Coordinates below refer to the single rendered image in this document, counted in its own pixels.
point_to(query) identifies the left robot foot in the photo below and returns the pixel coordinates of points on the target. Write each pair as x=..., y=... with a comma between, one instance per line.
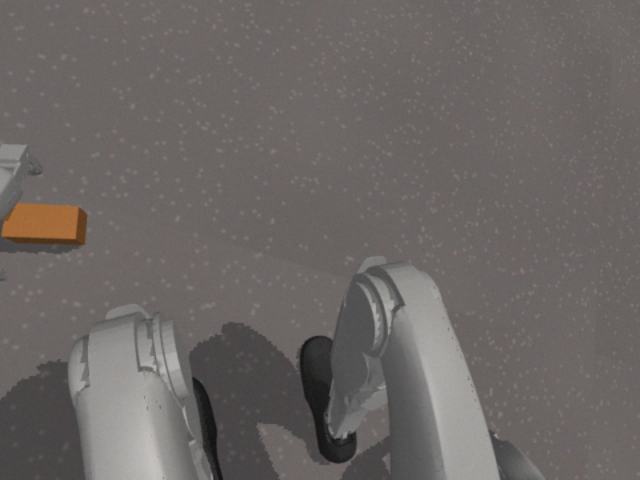
x=208, y=427

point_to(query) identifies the left robot hand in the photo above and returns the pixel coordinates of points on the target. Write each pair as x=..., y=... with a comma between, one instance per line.
x=16, y=162

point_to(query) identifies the right robot hand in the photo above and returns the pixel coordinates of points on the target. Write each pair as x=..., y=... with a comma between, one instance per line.
x=512, y=463

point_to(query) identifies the right robot foot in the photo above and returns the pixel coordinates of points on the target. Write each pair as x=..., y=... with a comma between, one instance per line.
x=317, y=377

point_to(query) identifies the small box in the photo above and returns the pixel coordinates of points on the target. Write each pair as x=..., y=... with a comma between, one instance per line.
x=45, y=224

